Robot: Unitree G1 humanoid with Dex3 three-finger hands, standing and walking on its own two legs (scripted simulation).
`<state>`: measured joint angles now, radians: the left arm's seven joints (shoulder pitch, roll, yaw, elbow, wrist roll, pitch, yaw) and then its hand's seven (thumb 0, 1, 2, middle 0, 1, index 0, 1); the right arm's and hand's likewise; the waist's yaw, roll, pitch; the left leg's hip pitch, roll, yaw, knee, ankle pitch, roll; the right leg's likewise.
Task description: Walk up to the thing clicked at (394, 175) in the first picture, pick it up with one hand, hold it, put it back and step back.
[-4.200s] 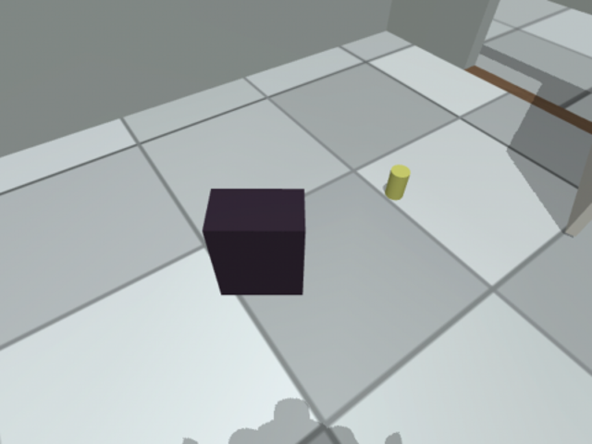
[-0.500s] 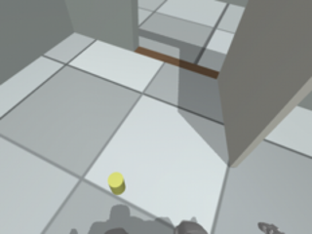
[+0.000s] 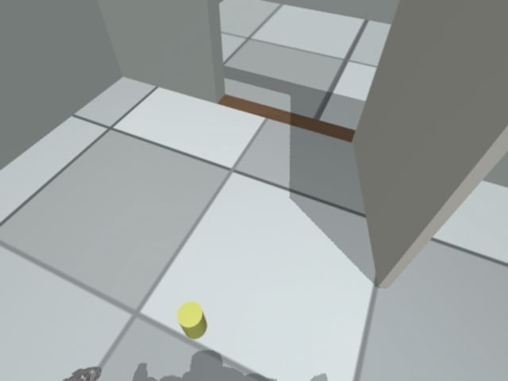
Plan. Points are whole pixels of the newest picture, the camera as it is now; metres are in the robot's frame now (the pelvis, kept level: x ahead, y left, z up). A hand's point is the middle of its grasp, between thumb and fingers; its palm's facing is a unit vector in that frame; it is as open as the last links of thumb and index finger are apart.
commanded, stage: walk up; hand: left
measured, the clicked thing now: (192, 320) +0.42 +0.21 -0.70
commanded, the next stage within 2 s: stand in 0.80 s
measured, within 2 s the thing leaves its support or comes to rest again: neither
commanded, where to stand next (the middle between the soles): +0.07 +0.01 m, yaw +0 degrees
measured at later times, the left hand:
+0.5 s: hand out of the picture +0.08 +0.26 -0.15, palm faces +0.01 -0.95 -0.32, open 7.4 cm
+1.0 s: hand out of the picture +0.09 +0.26 -0.15, palm faces -0.01 -0.94 -0.33, open 7.4 cm
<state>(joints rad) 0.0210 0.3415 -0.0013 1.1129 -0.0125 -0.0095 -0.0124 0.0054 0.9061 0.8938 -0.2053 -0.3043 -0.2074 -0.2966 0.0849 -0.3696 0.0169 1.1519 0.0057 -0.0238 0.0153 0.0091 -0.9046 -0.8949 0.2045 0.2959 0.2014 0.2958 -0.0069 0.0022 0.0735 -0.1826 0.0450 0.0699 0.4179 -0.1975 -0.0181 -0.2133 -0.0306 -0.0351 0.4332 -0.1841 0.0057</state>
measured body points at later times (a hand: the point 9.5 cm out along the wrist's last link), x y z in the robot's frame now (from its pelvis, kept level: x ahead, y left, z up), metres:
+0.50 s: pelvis +0.01 +0.01 +0.01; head +0.01 +0.01 +0.46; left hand +0.08 +0.31 -0.13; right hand +0.10 -0.29 -0.13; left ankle +0.02 +0.13 -0.74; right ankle +0.03 -0.12 -0.74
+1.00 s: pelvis +0.02 +0.01 +0.01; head +0.02 +0.01 +0.46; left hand +0.09 +0.31 -0.13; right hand +0.09 -0.29 -0.13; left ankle +0.02 +0.13 -0.74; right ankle +0.03 -0.12 -0.74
